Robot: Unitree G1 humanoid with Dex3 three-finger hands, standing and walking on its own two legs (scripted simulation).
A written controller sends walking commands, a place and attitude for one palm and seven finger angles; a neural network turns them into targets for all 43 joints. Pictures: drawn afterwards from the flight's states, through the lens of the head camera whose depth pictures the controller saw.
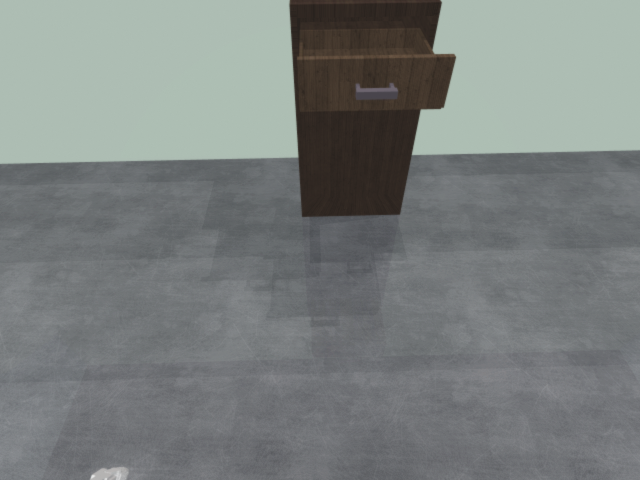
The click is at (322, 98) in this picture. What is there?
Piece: drawer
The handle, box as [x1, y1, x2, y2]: [355, 83, 397, 99]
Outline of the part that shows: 355,86 356,99 396,98 397,96 397,89 393,86 392,83 389,83 388,88 360,88 358,83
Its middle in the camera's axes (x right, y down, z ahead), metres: +0.14 -0.39 +1.01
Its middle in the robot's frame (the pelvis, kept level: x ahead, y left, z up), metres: +1.03 -0.09 +0.00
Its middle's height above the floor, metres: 0.77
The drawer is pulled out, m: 0.29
